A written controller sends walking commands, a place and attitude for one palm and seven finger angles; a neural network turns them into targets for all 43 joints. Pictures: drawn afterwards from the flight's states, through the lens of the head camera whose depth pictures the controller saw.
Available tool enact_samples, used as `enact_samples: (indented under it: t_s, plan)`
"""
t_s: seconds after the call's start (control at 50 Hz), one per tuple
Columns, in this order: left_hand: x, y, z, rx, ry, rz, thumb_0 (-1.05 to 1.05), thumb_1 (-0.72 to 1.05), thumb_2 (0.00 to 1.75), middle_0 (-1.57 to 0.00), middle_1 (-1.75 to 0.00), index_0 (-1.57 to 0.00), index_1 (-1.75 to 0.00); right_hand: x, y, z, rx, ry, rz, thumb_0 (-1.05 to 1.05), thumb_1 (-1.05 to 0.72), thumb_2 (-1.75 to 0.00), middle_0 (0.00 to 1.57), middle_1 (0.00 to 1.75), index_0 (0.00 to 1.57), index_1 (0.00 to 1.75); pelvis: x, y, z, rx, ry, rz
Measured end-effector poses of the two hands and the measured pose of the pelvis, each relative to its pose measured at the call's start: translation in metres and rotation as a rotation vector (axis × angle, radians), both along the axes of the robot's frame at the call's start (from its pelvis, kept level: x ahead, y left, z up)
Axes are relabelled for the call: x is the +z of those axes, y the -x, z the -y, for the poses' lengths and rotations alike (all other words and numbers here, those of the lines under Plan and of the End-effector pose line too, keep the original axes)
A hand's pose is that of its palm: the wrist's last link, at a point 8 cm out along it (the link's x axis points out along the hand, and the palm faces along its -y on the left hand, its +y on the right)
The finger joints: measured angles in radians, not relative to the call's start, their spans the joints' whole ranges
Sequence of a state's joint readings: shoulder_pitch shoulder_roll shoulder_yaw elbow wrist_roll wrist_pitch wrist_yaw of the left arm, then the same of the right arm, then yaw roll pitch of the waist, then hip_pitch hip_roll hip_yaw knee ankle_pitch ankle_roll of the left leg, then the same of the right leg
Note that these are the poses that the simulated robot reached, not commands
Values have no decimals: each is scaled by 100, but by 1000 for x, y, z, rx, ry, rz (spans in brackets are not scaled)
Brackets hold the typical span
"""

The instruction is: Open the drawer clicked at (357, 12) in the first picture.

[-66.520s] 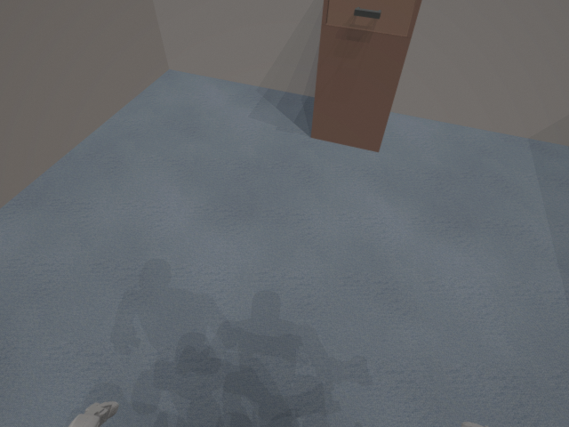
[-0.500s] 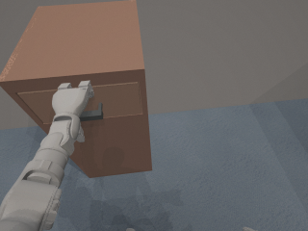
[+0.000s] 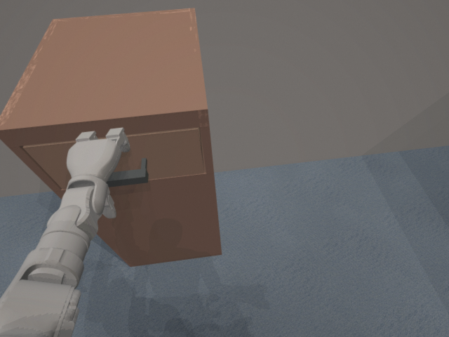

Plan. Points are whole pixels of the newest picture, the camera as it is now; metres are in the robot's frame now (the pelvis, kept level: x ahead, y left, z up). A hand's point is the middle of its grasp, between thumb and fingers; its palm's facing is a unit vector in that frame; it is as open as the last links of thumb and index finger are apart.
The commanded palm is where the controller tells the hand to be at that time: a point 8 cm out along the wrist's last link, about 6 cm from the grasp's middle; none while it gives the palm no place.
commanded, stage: re-aim the fingers above the handle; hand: left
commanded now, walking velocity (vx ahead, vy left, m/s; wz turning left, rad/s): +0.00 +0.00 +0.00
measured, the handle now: (123, 171) +0.46 +0.24 -0.02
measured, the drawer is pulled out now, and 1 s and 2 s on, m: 0.00 0.00 0.00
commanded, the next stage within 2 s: lower the fingers behind the handle in 1.24 s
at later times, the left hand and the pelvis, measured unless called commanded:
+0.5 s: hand (105, 173) +0.42 +0.25 +0.03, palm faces -0.01 -0.04 -1.00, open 13.7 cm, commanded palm +0.40 +0.27 +0.09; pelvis -0.01 +0.01 +0.00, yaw +0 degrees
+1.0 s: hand (89, 176) +0.41 +0.28 +0.04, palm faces -0.03 -0.04 -1.00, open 13.7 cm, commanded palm +0.39 +0.27 +0.09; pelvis +0.00 +0.01 +0.00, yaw +0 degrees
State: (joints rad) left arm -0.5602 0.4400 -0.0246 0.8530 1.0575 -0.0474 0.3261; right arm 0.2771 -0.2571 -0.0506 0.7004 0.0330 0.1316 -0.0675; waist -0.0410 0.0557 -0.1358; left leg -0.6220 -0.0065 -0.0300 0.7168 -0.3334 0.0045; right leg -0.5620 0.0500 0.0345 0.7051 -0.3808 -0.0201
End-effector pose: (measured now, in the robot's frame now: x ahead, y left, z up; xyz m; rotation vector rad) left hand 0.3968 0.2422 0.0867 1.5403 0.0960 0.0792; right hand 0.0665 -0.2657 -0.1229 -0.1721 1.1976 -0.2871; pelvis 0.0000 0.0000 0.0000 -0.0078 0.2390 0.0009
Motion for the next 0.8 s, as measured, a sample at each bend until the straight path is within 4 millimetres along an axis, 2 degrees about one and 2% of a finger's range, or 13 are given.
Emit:
enact_samples:
  t_s: [0.22,0.4,0.66,0.8]
  plan:
    - [0,0,-1,-10,2,3,0,-49,30,-37,-123,-36,-122,0,-4,-10,12,-8,20,1,-90,-90,20,29,21,30,-1,3,-6,1,2,3]
    - [1,0,-2,-16,-2,-1,0,-49,30,-38,-123,-35,-122,-1,2,-16,9,-16,20,1,-90,-90,20,29,21,30,-1,8,-9,-4,2,4]
    - [1,1,-6,-12,4,2,0,-49,30,-39,-122,-35,-122,0,15,-12,-7,-1,-7,1,-90,-90,20,29,21,30,0,9,-10,-9,4,5]
    - [4,3,-19,30,0,-1,0,-49,30,-36,-122,-37,-123,2,14,-10,-11,2,-1,1,-90,-90,20,29,21,30,0,7,-10,-9,5,6]
